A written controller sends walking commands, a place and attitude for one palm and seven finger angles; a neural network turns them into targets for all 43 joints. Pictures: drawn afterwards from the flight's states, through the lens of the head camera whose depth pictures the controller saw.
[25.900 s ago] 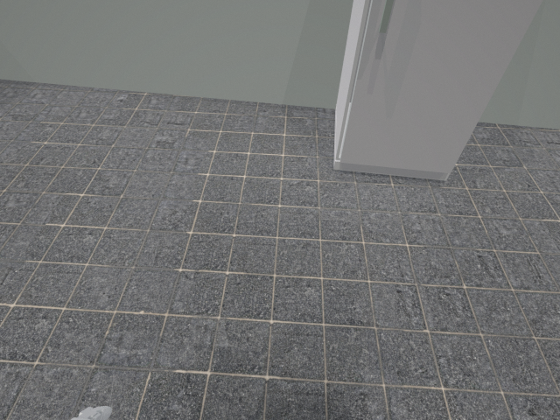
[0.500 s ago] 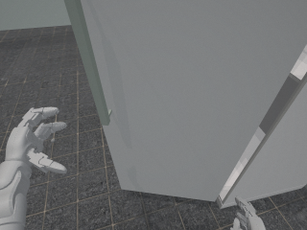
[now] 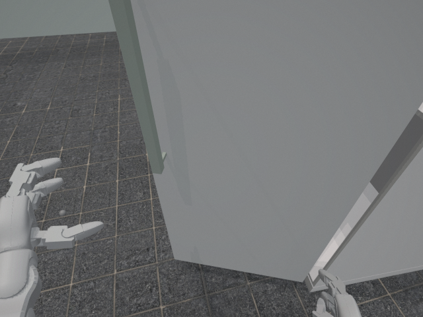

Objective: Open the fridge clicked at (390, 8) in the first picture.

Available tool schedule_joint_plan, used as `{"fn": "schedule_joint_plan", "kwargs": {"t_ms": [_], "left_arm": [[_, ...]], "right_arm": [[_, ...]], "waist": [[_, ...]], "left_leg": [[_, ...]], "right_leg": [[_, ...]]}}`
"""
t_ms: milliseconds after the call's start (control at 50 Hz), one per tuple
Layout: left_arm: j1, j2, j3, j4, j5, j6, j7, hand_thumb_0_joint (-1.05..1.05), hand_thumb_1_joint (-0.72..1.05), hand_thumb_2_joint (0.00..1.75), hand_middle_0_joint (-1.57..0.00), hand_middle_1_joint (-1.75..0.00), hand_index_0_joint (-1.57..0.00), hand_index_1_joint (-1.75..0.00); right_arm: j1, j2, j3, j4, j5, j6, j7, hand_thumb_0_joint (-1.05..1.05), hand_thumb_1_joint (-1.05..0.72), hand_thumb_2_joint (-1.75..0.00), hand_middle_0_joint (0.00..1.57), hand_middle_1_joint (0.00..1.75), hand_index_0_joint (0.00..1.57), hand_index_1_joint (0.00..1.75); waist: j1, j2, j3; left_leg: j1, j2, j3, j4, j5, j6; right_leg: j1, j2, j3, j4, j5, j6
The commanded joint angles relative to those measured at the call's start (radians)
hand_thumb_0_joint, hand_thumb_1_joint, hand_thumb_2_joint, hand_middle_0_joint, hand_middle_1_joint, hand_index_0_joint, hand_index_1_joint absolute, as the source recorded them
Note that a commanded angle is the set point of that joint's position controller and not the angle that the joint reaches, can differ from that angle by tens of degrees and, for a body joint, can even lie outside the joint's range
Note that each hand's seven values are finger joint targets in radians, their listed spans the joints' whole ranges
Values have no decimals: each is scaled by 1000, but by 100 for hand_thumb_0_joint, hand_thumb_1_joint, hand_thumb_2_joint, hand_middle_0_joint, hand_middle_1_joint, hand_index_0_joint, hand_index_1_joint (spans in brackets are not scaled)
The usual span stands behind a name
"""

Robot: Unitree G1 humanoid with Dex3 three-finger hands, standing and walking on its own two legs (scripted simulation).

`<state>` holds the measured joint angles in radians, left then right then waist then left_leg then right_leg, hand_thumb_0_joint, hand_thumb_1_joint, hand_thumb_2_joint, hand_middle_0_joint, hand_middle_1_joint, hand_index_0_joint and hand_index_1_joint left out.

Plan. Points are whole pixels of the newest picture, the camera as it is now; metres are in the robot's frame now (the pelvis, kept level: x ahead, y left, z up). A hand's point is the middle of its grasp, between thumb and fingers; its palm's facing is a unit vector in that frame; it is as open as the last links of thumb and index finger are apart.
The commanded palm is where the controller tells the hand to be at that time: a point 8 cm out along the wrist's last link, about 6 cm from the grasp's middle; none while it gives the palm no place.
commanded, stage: draw the hand back to the body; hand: left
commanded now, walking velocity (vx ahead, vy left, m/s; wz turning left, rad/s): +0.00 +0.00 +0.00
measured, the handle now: (146, 94) +0.47 +0.21 +0.20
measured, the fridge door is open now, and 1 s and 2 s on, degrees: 70 70 70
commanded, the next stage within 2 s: step back with the hand held close in 0.78 s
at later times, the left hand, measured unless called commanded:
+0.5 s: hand (41, 214) +0.20 +0.28 +0.16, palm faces +0.49 -0.79 -0.37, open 8.0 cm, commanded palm +0.15 +0.31 +0.17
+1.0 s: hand (45, 214) +0.19 +0.27 +0.16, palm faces +0.48 -0.79 -0.37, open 7.4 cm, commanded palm +0.14 +0.30 +0.18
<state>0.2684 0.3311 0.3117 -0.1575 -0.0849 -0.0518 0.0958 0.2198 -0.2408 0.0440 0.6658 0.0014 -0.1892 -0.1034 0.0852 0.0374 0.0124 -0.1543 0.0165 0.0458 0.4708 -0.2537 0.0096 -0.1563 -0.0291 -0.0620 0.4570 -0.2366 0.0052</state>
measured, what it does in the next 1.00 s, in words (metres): stands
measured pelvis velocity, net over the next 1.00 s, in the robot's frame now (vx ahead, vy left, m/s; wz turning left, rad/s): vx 0.00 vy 0.00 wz -0.01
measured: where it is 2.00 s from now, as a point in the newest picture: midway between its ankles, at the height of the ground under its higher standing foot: outside the picture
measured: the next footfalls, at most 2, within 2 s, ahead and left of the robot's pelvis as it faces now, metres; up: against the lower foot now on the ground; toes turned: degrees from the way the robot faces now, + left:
none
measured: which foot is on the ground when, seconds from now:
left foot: down 0.00-1.00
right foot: down 0.00-1.00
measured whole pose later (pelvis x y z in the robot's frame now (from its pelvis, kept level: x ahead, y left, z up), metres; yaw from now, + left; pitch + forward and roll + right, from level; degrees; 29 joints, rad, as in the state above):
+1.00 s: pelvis +0.00 +0.00 +0.00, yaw +0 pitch -4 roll -1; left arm 0.42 0.34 0.36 -0.36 -0.06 -0.11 0.11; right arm 0.20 -0.23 0.03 0.64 -0.01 -0.10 -0.08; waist 0.07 0.05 0.01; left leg -0.14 0.03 0.05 0.45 -0.24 0.01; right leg -0.12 -0.02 -0.06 0.39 -0.20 0.01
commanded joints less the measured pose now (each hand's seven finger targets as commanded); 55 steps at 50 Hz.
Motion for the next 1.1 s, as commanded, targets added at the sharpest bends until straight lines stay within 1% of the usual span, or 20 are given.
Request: {"fn": "schedule_joint_plan", "kwargs": {"t_ms": [0, 80, 200, 280, 300, 380, 420, 480, 580, 640, 740, 840, 860, 880, 900, 920, 940, 980, 1020, 1080], "left_arm": [[-153, 210, 100, -268, 17, -79, 26, 0, 21, 57, -22, -70, -22, -70], [-69, 209, 119, -280, 19, -79, 21, 0, 36, 64, -22, -62, -22, -62], [-3, 203, 139, -321, 11, -73, 11, 0, 57, 74, -21, -49, -21, -49], [4, 222, 155, -399, 19, -79, 15, 0, 72, 81, -21, -41, -21, -41], [9, 208, 143, -423, 19, -81, 17, 0, 75, 83, -21, -38, -21, -38], [75, 217, 167, -421, 16, -76, 18, 0, 90, 90, -20, -30, -20, -30], [69, 198, 154, -402, 12, -70, 16, 0, 90, 90, -20, -30, -20, -30], [43, 197, 146, -392, 15, -66, 15, 0, 90, 90, -20, -30, -20, -30], [25, 207, 148, -409, 15, -71, 20, 0, 90, 90, -20, -30, -20, -30], [13, 210, 150, -432, 18, -78, 24, 0, 90, 90, -20, -30, -20, -30], [38, 201, 152, -399, 14, -77, 22, 0, 90, 90, -20, -30, -20, -30], [39, 203, 154, -404, 14, -82, 20, 0, 90, 90, -20, -30, -20, -30], [41, 198, 150, -397, 13, -81, 19, 0, 90, 90, -20, -30, -20, -30], [-14, 175, 104, -435, 18, -85, 15, 0, 90, 90, -20, -30, -20, -30], [-132, 306, 228, -495, 30, -129, 34, 0, 90, 90, -20, -30, -20, -30], [-10, 234, 181, -399, 30, -136, 30, 0, 90, 90, -20, -30, -20, -30], [59, 200, 154, -377, 36, -138, 27, 0, 90, 90, -20, -30, -20, -30], [88, 212, 165, -430, 41, -156, 31, 0, 90, 90, -20, -30, -20, -30], [152, 217, 178, -446, 40, -164, 36, 0, 90, 90, -20, -30, -20, -30], [197, 250, 219, -479, 35, -173, 42, 0, 90, 90, -20, -30, -20, -30]], "right_arm": [[-132, -108, -47, -152, -9, -51, -11, 0, -90, -90, 20, 30, 20, 30], [-135, -110, -51, -154, -13, -34, -3, 0, -90, -90, 20, 30, 20, 30], [-143, -98, -53, -169, -14, -6, 7, 0, -90, -90, 20, 30, 20, 30], [-144, -100, -55, -172, -18, -8, 9, 0, -90, -90, 20, 30, 20, 30], [-143, -93, -54, -175, -17, -10, 9, 0, -90, -90, 20, 30, 20, 30], [-141, -97, -58, -172, -19, -10, 11, 0, -90, -90, 20, 30, 20, 30], [-137, -94, -58, -173, -18, -2, 12, 0, -90, -90, 20, 30, 20, 30], [-139, -98, -58, -167, -17, 4, 7, 0, -90, -90, 20, 30, 20, 30], [-149, -96, -58, -171, -19, 3, 1, 0, -90, -90, 20, 30, 20, 30], [-152, -92, -55, -171, -19, -3, 1, 0, -90, -90, 20, 30, 20, 30], [-155, -88, -55, -165, -19, -4, 1, 0, -90, -90, 20, 30, 20, 30], [-154, -88, -57, -165, -19, -5, 2, 0, -90, -90, 20, 30, 20, 30], [-156, -88, -57, -165, -18, -4, 3, 0, -90, -90, 20, 30, 20, 30], [-163, -91, -55, -168, -20, -10, 2, 0, -90, -90, 20, 30, 20, 30], [-173, -116, -57, -210, -5, 12, 8, 0, -90, -90, 20, 30, 20, 30], [-154, -98, -55, -189, -13, 27, 7, 0, -90, -90, 20, 30, 20, 30], [-142, -94, -59, -193, -14, 41, 12, 0, -90, -90, 20, 30, 20, 30], [-142, -99, -68, -207, -16, 58, 12, 0, -90, -90, 20, 30, 20, 30], [-131, -102, -75, -226, -13, 75, 11, 0, -90, -90, 20, 30, 20, 30], [-135, -107, -83, -253, -10, 92, 6, 0, -90, -90, 20, 30, 20, 30]], "waist": [[-18, 36, -89], [-3, 6, -92], [-2, -2, -59], [2, 64, -84], [-2, 69, -92], [4, 19, -68], [-4, 0, -52], [-8, 29, -25], [-3, 21, -45], [-2, 56, -55], [-3, 20, -20], [-3, 22, -33], [-2, 22, -22], [-8, 46, -35], [-50, 22, 30], [-53, -68, 13], [-54, -99, -8], [-55, -39, -79], [-57, 6, -142], [-54, 23, -185]], "left_leg": [[32, -2, -28, -120, 138, 21], [39, 1, -30, -126, 207, 16], [33, 5, -24, -133, 217, 13], [56, 4, -28, -131, 238, 7], [64, 6, -29, -130, 253, 5], [48, 6, -28, -126, 266, 6], [43, 5, -23, -127, 252, 8], [38, 4, -22, -135, 215, 8], [47, 3, -27, -144, 160, 13], [53, -2, -26, -144, 150, 11], [41, 1, -21, -145, 138, 13], [46, 1, -19, -146, 142, 14], [43, 2, -20, -148, 127, 13], [55, -2, -19, -147, 135, 17], [-39, 21, -27, -96, 57, 34], [-37, 14, -40, -65, 50, 35], [-32, 13, -34, -38, 71, 34], [-26, 20, -38, -26, 153, 29], [-25, 36, -43, -37, 250, 27], [-39, 54, -56, -49, 351, 23]], "right_leg": [[41, 16, 21, -92, 102, -16], [77, 19, 15, -91, 157, -18], [91, 16, 14, -100, 169, -14], [97, 19, 15, -100, 175, -17], [99, 17, 14, -94, 179, -17], [101, 20, 10, -100, 200, -17], [89, 18, 10, -101, 196, -13], [74, 17, 10, -114, 162, -15], [79, 18, 12, -122, 113, -14], [82, 17, 17, -120, 109, -16], [74, 18, 17, -132, 100, -14], [82, 17, 17, -132, 106, -13], [74, 18, 19, -135, 89, -13], [79, 14, 20, -138, 101, -12], [-24, -30, 123, -191, 123, -13], [-46, -61, 131, -201, 110, -18], [-61, -76, 143, -202, 118, -24], [-30, -90, 125, -152, 230, -30], [4, -75, 106, -86, 318, -19], [32, -52, 82, -25, 378, -6]]}}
